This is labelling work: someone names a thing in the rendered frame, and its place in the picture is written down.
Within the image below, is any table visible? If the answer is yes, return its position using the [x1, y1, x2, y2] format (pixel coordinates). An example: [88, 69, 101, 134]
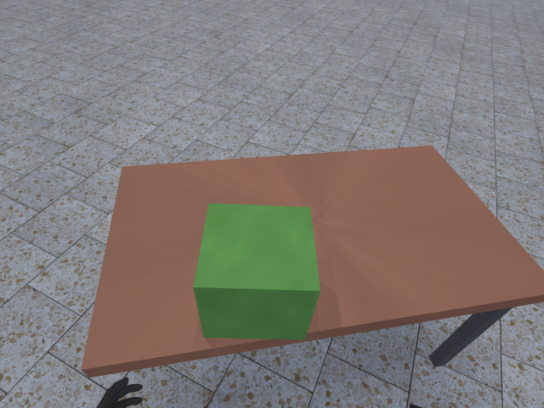
[81, 145, 544, 377]

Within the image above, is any left robot hand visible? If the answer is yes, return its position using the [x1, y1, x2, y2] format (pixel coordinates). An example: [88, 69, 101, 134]
[96, 377, 143, 408]

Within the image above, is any carton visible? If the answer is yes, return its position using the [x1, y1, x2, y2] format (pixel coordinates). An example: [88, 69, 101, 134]
[193, 203, 320, 340]

